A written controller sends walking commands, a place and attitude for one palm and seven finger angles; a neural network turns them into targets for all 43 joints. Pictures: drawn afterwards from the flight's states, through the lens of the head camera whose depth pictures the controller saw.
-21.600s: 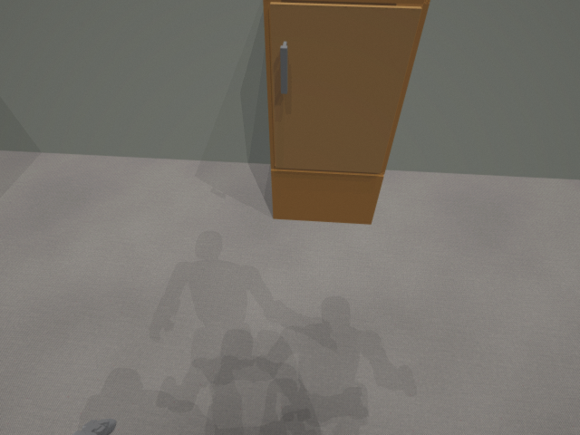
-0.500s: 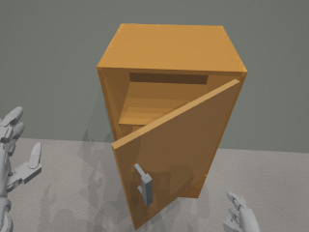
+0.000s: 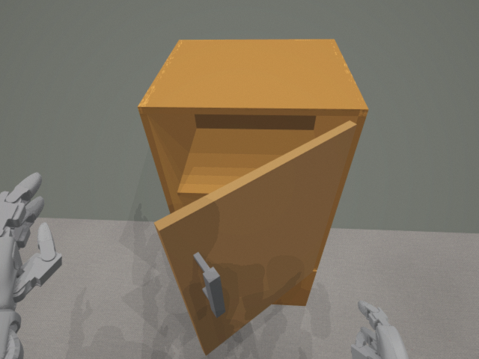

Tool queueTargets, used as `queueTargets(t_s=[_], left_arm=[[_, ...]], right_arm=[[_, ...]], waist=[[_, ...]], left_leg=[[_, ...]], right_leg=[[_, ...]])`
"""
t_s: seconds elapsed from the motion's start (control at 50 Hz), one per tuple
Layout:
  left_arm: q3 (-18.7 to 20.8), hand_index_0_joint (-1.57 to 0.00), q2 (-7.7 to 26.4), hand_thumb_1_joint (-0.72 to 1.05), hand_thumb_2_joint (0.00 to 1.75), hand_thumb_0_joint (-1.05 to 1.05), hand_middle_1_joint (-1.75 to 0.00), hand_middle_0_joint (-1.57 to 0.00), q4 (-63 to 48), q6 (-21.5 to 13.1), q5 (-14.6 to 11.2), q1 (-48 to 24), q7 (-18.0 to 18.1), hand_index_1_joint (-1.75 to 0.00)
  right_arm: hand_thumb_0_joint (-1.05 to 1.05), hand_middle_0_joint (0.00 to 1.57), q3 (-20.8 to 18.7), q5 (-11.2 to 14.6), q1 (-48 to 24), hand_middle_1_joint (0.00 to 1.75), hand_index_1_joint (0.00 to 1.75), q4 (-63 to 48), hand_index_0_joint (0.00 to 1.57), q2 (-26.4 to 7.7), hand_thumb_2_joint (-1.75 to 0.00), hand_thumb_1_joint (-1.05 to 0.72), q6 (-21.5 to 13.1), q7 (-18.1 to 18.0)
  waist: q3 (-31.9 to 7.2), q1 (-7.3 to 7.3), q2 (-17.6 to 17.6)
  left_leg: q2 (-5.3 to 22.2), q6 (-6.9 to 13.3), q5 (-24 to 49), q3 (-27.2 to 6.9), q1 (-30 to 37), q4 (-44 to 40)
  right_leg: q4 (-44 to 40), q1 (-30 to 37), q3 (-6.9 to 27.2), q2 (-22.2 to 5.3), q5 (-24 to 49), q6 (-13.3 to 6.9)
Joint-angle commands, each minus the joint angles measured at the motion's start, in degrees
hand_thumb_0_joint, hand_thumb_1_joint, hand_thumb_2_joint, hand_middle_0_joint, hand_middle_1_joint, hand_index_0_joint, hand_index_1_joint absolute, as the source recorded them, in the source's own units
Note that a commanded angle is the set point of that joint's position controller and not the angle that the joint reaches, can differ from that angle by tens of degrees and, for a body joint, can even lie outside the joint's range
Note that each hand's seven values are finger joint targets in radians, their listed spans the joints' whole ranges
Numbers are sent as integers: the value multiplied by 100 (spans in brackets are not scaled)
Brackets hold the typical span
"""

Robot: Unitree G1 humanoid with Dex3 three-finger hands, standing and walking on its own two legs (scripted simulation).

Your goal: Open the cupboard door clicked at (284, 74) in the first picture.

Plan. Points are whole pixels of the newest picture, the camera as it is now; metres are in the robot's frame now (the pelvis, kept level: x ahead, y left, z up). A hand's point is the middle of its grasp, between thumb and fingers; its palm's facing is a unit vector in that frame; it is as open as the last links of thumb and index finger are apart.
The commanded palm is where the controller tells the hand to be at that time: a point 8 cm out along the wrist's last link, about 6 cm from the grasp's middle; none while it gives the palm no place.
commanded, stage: step back with the hand held close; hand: left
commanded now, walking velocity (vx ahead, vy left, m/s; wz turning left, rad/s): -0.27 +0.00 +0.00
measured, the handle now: (209, 285) +0.25 +0.09 -0.02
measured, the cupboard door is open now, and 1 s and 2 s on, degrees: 40 40 40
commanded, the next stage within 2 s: stop stepping back and stand still in 1.12 s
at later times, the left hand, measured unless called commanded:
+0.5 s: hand (19, 289) +0.14 +0.28 +0.16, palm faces +0.36 -0.79 -0.49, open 7.4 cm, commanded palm +0.08 +0.32 +0.17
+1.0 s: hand out of the picture +0.05 +0.34 +0.16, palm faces +0.50 -0.76 -0.43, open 7.4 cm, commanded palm -0.03 +0.37 +0.17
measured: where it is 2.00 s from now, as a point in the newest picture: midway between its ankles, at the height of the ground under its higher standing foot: outside the picture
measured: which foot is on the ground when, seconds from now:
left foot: down 0.00-1.00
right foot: down 0.00-0.90, up 0.92-1.00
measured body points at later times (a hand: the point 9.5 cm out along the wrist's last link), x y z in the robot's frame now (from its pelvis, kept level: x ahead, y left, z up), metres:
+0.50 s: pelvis -0.06 +0.03 -0.01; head -0.04 +0.03 +0.44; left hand +0.12 +0.32 +0.18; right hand +0.11 -0.22 -0.08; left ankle +0.03 +0.11 -0.74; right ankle -0.04 -0.09 -0.74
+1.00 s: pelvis -0.15 +0.06 -0.02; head -0.12 +0.10 +0.43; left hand +0.02 +0.38 +0.18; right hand +0.04 -0.17 -0.09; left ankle -0.03 +0.12 -0.74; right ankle -0.14 -0.09 -0.68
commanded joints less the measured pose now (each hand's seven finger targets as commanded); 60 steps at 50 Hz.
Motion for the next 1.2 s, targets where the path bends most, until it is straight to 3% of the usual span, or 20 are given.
queueTargets(t_s=[0.0, 0.06, 0.12, 0.16, 0.28, 0.38, 0.46, 0.62, 0.68, 0.74, 0.78, 0.82, 0.86, 0.88, 0.9, 0.94, 0.98, 1.06, 1.12, 1.18], left_arm=[[1043, -20, 1389, 90, 90, 0, -30, -20, -874, -664, 115, -580, 138, -30], [791, -20, 1081, 90, 90, 0, -30, -20, -960, -603, 110, 89, 105, -30], [948, -20, 1276, 90, 90, 0, -30, -20, -1369, -618, 108, 280, 173, -30], [1065, -20, 1416, 90, 90, 0, -30, -20, -1536, -622, 99, 254, 219, -30], [1303, -20, 1632, 90, 90, 0, -30, -20, -1763, -704, 76, 378, 340, -30], [1241, -20, 1509, 90, 90, 0, -30, -20, -1795, -779, 93, 548, 383, -30], [1276, -20, 1451, 90, 90, 0, -30, -20, -1786, -899, 185, 520, 424, -30], [1492, -20, 1425, 90, 90, 0, -30, -20, -1956, -1089, 322, 502, 437, -30], [1479, -20, 1442, 90, 90, 0, -30, -20, -1972, -1101, 318, 518, 451, -30], [1169, -20, 1333, 90, 90, 0, -30, -20, -1881, -1079, 269, 254, 543, -30], [1071, -20, 1319, 90, 90, 0, -30, -20, -1911, -1067, 308, -40, 632, -30], [1137, -20, 1457, 90, 90, 0, -30, -20, -2034, -1038, 302, -224, 631, -30], [1362, -20, 1570, 90, 90, 0, -30, -20, -2333, -1181, 361, -285, 620, -30], [1616, -20, 1763, 90, 90, 0, -30, -20, -2267, -1262, 399, -137, 587, -30], [1654, -20, 1646, 90, 90, 0, -30, -20, -2348, -1284, 378, -160, 564, -30], [1565, -20, 1505, 90, 90, 0, -30, -20, -2406, -1286, 352, -176, 572, -30], [1345, -20, 1280, 90, 90, 0, -30, -20, -2361, -1237, 301, 199, 587, -30], [1063, -20, 1233, 90, 90, 0, -30, -20, -2378, -1112, 196, 105, 534, -30], [1126, -20, 1365, 90, 90, 0, -30, -20, -2247, -1133, 84, 206, 460, -30], [1371, -20, 1679, 90, 90, 0, -30, -20, -2196, -1218, 0, 351, 350, -30]], right_arm=[[0, 20, -316, -26, -766, 30, 30, -929, 20, -625, -90, -90, -39, -63], [0, 20, -366, -3, -757, 30, 30, -1061, 20, -651, -90, -90, 154, -3], [0, 20, -403, 17, -770, 30, 30, -1164, 20, -656, -90, -90, 276, -11], [0, 20, -422, 37, -784, 30, 30, -1228, 20, -648, -90, -90, 331, -22], [0, 20, -480, 54, -757, 30, 30, -1288, 20, -657, -90, -90, 356, -80], [0, 20, -505, 61, -719, 30, 30, -1315, 20, -707, -90, -90, 264, -57], [0, 20, -494, 32, -667, 30, 30, -1345, 20, -741, -90, -90, 130, -50], [0, 20, -531, -50, -534, 30, 30, -1312, 20, -751, -90, -90, -164, -32], [0, 20, -558, -77, -451, 30, 30, -1234, 20, -723, -90, -90, -200, -1], [0, 20, -573, -67, -328, 30, 30, -974, 20, -604, -90, -90, -146, 56], [0, 20, -554, -77, -349, 30, 30, -838, 20, -557, -90, -90, -102, 63], [0, 20, -474, -52, -451, 30, 30, -894, 20, -552, -90, -90, -93, 4], [0, 20, -492, -94, -619, 30, 30, -1021, 20, -743, -90, -90, -195, -72], [0, 20, -534, -138, -653, 30, 30, -949, 20, -675, -90, -90, -279, -72], [0, 20, -570, -191, -499, 30, 30, -974, 20, -557, -90, -90, -369, -25], [0, 20, -650, -207, -503, 30, 30, -836, 20, -563, -90, -90, -466, 111], [0, 20, -654, -166, -583, 30, 30, -791, 20, -566, -90, -90, -493, 206], [0, 20, -521, -175, -514, 30, 30, -659, 20, -503, -90, -90, -474, 281], [0, 20, -470, -234, -393, 30, 30, -554, 20, -473, -90, -90, -463, 258], [0, 20, -467, -294, -262, 30, 30, -488, 20, -462, -90, -90, -280, 275]], waist=[[-36, -290, -466], [-477, -294, -289], [-838, -292, -201], [-843, -306, -385], [-873, -318, -69], [-712, -358, 34], [-371, -384, 177], [-545, -337, 472], [-463, -398, 11], [-320, -483, -1121], [-341, -552, -1155], [-71, -541, -812], [-196, -380, 946], [-627, -410, 1540], [-769, -446, 1290], [-749, -423, 347], [-923, -358, 518], [-1091, -415, 1058], [-1393, -404, 1046], [-1503, -387, 1080]], left_leg=[[81, 215, 930, -128, 451, 245], [146, 224, 1415, -70, 528, 164], [240, 219, 1840, -69, 502, 132], [271, 198, 1818, -79, 367, 140], [356, 187, 1522, -232, -123, 70], [452, 200, 554, -436, -689, -129], [603, 298, -1250, -762, -1686, -582], [955, 500, -2621, -1334, -2962, -1130], [530, 293, -2242, -832, -2469, -215], [-37, -116, -996, -171, -763, 2106], [-18, -105, -797, -167, -558, 2466], [135, -33, -763, -300, -524, 698], [1235, 466, -781, -1666, -1822, -851], [1892, 731, -2244, -2439, -2484, -1829], [2107, 903, -2764, -2876, -2685, -2086], [1918, 961, -1751, -2290, -1822, -1361], [1639, 784, -1378, -1613, -1242, -1200], [1281, 301, -1663, -1240, -662, -1808], [1216, -49, -1157, -1136, -111, -1950], [946, -502, 119, -478, 181, -1335]], right_leg=[[-655, -1297, 392, -618, 2096, 319], [-416, -1127, 273, -558, 2217, 481], [-174, -942, 232, -533, 2377, 455], [-114, -944, 253, -529, 2389, 434], [112, -832, 326, -514, 1990, 327], [210, -856, 379, -446, 1225, 265], [356, -710, 468, -277, 68, 228], [1321, 154, 436, 55, -201, 164], [454, -725, 1028, -326, -901, -17], [-825, -3050, 2090, -1513, -1722, -599], [-656, -3114, 1818, -1731, -646, -678], [6, -2924, 1164, -1150, -322, -251], [1689, -1719, 346, -8, -101, 281], [3268, -878, 350, 342, -836, 308], [4445, -928, 616, 417, -1079, 287], [4700, -1848, 804, 264, -1100, 239], [4434, -2017, 525, 228, -1096, 257], [3071, -1697, -107, 411, -1585, 130], [1620, -1268, -225, 481, -1733, -5], [-455, -754, -133, 216, -847, -220]])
